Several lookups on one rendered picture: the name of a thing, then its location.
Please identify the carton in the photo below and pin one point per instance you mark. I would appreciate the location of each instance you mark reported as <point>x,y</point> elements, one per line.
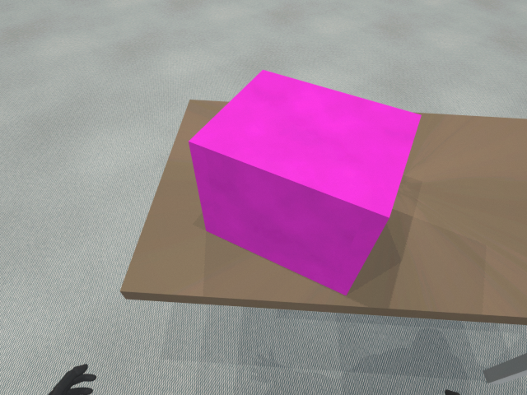
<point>302,175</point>

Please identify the table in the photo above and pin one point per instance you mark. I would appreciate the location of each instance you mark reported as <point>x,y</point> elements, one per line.
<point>453,248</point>

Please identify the robot left hand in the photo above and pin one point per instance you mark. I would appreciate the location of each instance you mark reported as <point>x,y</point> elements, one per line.
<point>72,377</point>

